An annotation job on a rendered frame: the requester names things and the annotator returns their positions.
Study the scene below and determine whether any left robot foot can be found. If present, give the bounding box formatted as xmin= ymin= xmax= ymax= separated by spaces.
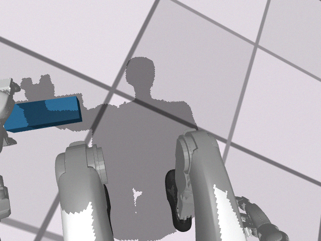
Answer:
xmin=104 ymin=184 xmax=113 ymax=234

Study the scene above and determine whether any carton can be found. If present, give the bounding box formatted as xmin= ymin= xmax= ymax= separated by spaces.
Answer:
xmin=4 ymin=96 xmax=82 ymax=133

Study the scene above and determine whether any right robot hand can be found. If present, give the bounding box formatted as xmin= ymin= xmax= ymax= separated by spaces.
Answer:
xmin=235 ymin=196 xmax=271 ymax=238

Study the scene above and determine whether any right robot arm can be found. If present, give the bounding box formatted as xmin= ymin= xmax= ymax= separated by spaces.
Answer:
xmin=257 ymin=223 xmax=290 ymax=241

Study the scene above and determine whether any right robot foot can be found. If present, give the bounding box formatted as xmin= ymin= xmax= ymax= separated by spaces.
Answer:
xmin=165 ymin=169 xmax=192 ymax=232

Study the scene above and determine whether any left robot hand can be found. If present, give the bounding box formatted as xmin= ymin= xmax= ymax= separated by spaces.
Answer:
xmin=0 ymin=78 xmax=21 ymax=147

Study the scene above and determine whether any left robot arm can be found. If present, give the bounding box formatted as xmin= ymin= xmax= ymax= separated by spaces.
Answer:
xmin=0 ymin=125 xmax=11 ymax=241

